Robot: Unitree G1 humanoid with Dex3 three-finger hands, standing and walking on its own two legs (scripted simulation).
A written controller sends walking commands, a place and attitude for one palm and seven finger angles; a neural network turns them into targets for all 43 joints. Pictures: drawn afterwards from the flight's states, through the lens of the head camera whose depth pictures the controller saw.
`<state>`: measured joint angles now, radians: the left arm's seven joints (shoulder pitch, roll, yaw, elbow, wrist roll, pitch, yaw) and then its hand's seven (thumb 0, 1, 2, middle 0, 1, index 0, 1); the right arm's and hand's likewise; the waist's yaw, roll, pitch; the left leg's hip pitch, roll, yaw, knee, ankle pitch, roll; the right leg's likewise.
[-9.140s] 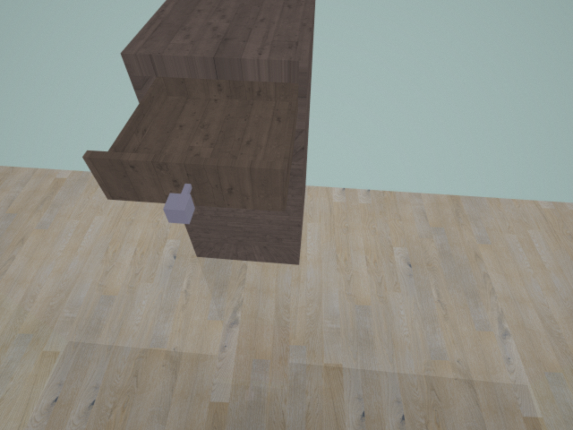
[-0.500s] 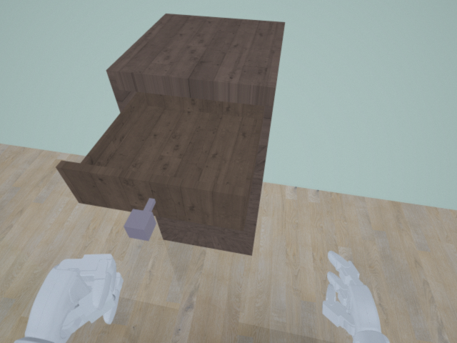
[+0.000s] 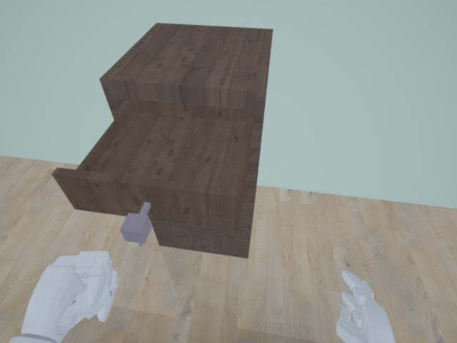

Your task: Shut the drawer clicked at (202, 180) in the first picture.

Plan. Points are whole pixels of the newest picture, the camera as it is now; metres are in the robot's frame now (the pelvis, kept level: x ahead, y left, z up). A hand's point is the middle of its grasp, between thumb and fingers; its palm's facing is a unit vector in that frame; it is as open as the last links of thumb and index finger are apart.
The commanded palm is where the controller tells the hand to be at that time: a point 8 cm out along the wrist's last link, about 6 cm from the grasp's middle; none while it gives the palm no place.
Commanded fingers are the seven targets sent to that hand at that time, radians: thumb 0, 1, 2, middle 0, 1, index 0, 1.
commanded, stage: bring the fist close to the handle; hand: left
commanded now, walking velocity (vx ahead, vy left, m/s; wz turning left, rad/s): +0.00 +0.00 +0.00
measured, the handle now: (140, 219) +0.35 +0.21 +0.01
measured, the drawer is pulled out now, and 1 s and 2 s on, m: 0.29 0.29 0.28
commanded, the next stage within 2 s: push the drawer shut in 1.50 s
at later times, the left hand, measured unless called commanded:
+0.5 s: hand (125, 283) +0.19 +0.18 +0.07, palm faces -0.03 -1.00 -0.09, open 3.3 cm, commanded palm +0.16 +0.24 +0.07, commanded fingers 0.00 0.90 0.90 -1.40 -1.60 -1.40 -1.60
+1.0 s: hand (142, 274) +0.23 +0.17 +0.02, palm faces -0.07 -1.00 -0.06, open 3.3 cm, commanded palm +0.21 +0.23 +0.02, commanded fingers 0.00 0.90 0.90 -1.40 -1.60 -1.40 -1.60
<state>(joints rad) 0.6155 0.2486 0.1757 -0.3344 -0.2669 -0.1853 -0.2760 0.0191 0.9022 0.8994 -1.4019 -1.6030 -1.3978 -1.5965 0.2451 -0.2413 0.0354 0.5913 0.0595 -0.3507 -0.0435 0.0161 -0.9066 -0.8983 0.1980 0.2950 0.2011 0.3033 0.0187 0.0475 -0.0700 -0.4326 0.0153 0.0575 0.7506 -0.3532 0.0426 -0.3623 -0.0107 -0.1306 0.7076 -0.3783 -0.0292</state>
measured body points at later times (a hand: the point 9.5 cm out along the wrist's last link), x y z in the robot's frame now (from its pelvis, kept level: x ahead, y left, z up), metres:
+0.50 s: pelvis +0.00 -0.02 -0.01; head +0.02 -0.04 +0.44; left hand +0.19 +0.23 +0.08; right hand +0.19 -0.26 -0.07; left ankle +0.03 +0.09 -0.71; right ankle +0.00 -0.10 -0.71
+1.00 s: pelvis +0.00 -0.02 -0.03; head +0.06 -0.02 +0.42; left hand +0.23 +0.23 +0.02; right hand +0.17 -0.26 -0.11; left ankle +0.03 +0.09 -0.71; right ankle +0.00 -0.10 -0.71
